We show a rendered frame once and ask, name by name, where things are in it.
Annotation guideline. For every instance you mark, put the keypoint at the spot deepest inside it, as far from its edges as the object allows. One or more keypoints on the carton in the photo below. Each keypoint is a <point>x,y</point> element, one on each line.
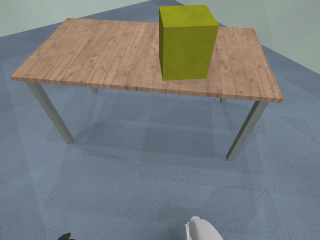
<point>187,35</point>

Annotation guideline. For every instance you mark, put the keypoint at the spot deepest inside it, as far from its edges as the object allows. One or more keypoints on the robot right thigh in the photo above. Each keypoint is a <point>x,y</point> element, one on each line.
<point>200,229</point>

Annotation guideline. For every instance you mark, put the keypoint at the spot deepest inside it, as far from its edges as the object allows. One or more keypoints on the table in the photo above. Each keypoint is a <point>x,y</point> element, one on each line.
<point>124,55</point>

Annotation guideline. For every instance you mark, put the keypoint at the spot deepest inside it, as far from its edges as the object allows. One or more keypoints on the right robot shin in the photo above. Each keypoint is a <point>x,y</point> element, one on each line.
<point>195,217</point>

